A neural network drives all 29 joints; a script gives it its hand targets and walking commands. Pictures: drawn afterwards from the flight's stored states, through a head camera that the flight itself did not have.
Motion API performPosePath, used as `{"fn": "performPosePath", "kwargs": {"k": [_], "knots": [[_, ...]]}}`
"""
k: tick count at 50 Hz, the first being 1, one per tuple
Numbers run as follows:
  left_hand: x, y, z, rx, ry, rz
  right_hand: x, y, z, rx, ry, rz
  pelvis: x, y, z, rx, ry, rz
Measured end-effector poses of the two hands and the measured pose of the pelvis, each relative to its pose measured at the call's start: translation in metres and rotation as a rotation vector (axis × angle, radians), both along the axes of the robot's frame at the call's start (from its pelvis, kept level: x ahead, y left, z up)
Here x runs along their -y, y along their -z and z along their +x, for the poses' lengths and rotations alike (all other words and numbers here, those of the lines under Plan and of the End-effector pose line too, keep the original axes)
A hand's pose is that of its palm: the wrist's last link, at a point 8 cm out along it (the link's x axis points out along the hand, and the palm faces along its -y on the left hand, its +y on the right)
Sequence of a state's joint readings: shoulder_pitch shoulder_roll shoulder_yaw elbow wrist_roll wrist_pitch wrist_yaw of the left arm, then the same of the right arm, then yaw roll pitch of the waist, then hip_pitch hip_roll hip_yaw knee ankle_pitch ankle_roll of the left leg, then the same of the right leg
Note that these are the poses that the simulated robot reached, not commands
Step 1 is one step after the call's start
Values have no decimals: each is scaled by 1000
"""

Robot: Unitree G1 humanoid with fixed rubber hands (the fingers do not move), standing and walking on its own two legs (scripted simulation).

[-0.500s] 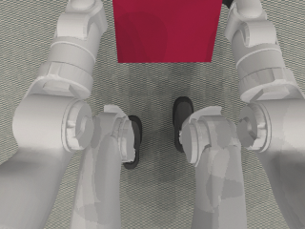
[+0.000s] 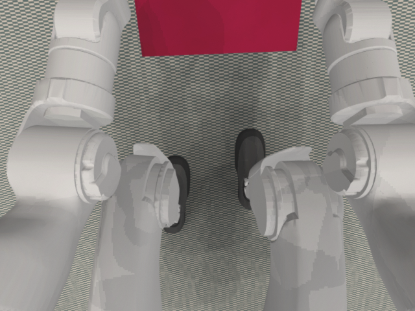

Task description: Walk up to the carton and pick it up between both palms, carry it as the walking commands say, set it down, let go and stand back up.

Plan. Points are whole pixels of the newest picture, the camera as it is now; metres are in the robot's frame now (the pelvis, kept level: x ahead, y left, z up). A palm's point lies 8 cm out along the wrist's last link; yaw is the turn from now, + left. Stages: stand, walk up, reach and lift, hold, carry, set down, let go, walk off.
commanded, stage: set down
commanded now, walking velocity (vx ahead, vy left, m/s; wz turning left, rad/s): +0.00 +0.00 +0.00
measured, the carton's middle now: out of the picture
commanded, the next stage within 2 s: none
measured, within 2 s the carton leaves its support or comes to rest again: rests again in 0.58 s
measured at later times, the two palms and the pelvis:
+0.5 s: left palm out of the picture +0.57 +0.12 -0.17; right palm out of the picture +0.57 -0.17 -0.17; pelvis +0.01 +0.00 +0.00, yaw +1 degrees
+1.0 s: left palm out of the picture +0.58 +0.13 -0.18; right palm out of the picture +0.57 -0.17 -0.18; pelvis +0.02 +0.00 -0.01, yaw +2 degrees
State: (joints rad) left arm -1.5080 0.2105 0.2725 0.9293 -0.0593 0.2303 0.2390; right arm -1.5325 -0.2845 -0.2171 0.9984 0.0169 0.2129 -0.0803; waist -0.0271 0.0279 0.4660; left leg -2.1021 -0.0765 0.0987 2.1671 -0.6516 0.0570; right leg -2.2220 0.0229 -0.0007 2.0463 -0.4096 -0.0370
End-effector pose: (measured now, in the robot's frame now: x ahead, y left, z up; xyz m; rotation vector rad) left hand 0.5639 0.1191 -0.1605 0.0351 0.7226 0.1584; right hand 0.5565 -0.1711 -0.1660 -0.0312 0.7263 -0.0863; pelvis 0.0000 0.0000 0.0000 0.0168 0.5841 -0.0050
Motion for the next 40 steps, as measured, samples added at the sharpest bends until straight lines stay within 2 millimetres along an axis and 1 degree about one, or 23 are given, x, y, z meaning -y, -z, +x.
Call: {"fn": "performPosePath", "kwargs": {"k": [13,40], "knots": [[-2,4,5,-6,11,-15,1,4,5,-3,-13,21,3,3,7,-55,-19,5],[-7,16,11,25,40,-91,0,11,12,3,-2,22,-4,6,14,-92,-32,-15]]}}
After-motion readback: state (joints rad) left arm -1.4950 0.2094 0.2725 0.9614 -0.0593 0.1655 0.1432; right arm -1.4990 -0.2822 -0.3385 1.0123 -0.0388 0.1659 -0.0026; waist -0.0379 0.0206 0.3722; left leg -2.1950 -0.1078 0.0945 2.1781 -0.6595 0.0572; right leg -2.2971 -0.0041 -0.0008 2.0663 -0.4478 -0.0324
